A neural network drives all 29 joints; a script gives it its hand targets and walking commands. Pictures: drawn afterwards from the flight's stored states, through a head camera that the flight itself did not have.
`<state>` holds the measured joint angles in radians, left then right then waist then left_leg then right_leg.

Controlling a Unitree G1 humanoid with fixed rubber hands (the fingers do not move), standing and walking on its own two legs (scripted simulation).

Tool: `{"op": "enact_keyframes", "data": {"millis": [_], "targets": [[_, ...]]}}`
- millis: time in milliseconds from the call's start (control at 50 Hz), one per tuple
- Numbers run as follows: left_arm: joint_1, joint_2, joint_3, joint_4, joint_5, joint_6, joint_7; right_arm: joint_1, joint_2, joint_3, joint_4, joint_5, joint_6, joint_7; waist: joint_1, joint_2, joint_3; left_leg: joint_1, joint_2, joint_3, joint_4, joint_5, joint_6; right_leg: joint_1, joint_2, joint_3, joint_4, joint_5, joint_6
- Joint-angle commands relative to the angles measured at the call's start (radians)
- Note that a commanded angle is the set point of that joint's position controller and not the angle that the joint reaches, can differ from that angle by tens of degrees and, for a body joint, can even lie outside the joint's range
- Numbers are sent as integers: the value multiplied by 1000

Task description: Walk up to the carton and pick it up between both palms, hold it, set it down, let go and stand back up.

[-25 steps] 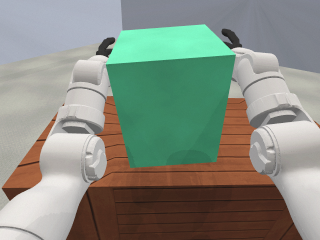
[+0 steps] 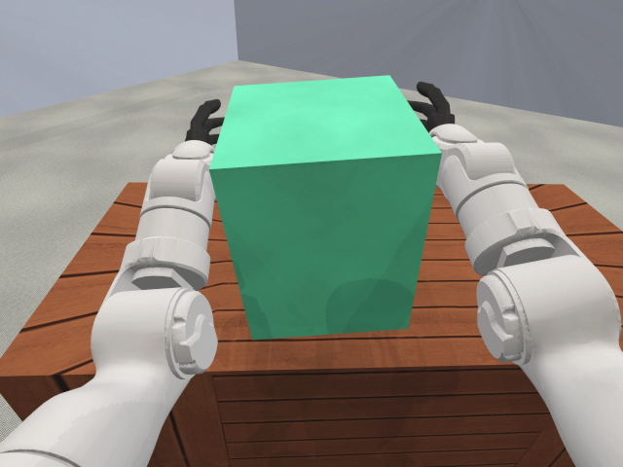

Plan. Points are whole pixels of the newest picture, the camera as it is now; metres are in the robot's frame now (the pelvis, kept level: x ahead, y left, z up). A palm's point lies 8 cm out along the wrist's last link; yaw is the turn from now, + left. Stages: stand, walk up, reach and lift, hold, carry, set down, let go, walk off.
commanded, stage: set down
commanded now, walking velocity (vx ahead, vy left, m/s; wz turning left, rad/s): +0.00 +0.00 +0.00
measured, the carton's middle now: (321, 207) +0.37 +0.04 +0.22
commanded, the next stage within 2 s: none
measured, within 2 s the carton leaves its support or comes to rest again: neither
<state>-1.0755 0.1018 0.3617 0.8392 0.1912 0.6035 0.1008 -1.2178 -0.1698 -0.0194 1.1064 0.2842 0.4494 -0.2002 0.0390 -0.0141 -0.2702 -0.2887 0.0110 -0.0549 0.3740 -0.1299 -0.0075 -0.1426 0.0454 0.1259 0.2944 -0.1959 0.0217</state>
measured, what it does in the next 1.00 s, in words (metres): stands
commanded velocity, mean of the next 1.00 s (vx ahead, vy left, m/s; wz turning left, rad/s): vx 0.00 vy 0.00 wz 0.00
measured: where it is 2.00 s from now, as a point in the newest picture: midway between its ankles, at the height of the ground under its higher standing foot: outside the picture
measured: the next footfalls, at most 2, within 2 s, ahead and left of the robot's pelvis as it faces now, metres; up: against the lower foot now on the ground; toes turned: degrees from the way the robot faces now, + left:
none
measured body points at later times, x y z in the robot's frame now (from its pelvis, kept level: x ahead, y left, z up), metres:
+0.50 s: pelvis +0.00 +0.00 +0.00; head -0.06 +0.01 +0.45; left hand +0.41 +0.19 +0.27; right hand +0.44 -0.10 +0.29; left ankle +0.04 +0.12 -0.75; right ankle -0.03 -0.14 -0.75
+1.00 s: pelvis +0.01 +0.00 +0.00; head -0.05 +0.01 +0.45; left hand +0.42 +0.19 +0.25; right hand +0.44 -0.10 +0.28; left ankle +0.04 +0.12 -0.75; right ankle -0.03 -0.14 -0.75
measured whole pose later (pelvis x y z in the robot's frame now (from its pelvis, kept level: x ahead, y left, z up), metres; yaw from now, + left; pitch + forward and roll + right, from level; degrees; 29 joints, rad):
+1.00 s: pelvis +0.01 +0.00 +0.00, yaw +0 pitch +2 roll -1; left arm -1.07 0.07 0.44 0.84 0.22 0.51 0.12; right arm -1.20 -0.16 -0.04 1.14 0.29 0.32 -0.18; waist 0.04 -0.01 -0.21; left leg -0.27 0.01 -0.05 0.37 -0.14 -0.01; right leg -0.13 0.05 0.13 0.29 -0.21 0.02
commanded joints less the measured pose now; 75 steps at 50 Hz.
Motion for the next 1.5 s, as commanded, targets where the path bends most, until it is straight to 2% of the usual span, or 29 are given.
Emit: {"op": "enact_keyframes", "data": {"millis": [0, 160, 220, 260, 380, 520, 660, 760, 920, 1000, 1180, 1420, 1480], "targets": [[-894, -600, -264, -316, -166, -67, -138, -854, 653, 144, -361, 163, -81, 99, -36, 31, -335, 476, -41, 50, 44, 376, -64, 34, 41, -102, -55, 251, 52], [-884, -520, -116, -140, -96, -74, -151, -829, 634, 49, -181, 79, -83, 133, 5, -1, -166, 368, -37, 67, -27, 129, -23, -39, 25, -98, -84, 15, 50], [-873, -510, -105, -111, -87, -82, -151, -828, 621, 25, -159, 52, -96, 147, 13, 6, -162, 357, -32, 68, -37, 102, -20, -56, 27, -106, -82, -19, 43], [-850, -507, -103, -109, -83, -85, -149, -825, 620, 31, -168, 51, -107, 153, 26, 6, -183, 367, -32, 74, -33, 130, -20, -49, 29, -109, -80, 0, 43], [-831, -528, -143, -151, -101, -104, -134, -799, 613, 50, -192, 56, -133, 163, 26, 21, -261, 417, -27, 69, -10, 223, -35, -37, 36, -122, -69, 72, 37], [-773, -552, -173, -210, -110, -114, -120, -767, 624, 106, -241, 87, -146, 162, 36, 23, -333, 471, -29, 70, 28, 392, -55, 3, 44, -125, -57, 217, 40], [-734, -547, -153, -218, -100, -115, -123, -747, 622, 121, -255, 92, -149, 159, 44, 8, -332, 465, -34, 71, 30, 422, -55, 34, 36, -123, -46, 319, 53], [-745, -536, -124, -204, -87, -130, -121, -756, 630, 112, -242, 83, -157, 169, 64, -2, -320, 446, -34, 75, 20, 394, -50, 36, 31, -119, -39, 314, 57], [-732, -512, -65, -112, -43, -156, -120, -710, 603, 35, -141, 20, -171, 204, 84, -3, -236, 412, -24, 86, -8, 304, -37, -18, 30, -126, -54, 163, 44], [-728, -499, -44, -79, -30, -170, -120, -719, 586, 0, -137, -14, -191, 219, 89, -10, -231, 399, -21, 92, -16, 275, -31, -24, 30, -128, -57, 127, 40], [-682, -498, -33, -81, -1, -203, -107, -676, 579, -8, -134, -58, -227, 249, 113, -15, -278, 423, -16, 100, -5, 336, -33, -23, 33, -140, -45, 171, 36], [-652, -536, -67, -140, 11, -245, -86, -677, 599, 29, -169, -62, -282, 268, 138, -2, -334, 461, -5, 96, 24, 451, -51, -39, 38, -151, -31, 264, 35], [-637, -536, -55, -135, 28, -255, -82, -671, 602, 30, -159, -71, -291, 276, 153, -3, -317, 458, -2, 99, 23, 455, -49, -45, 37, -153, -31, 259, 34]]}}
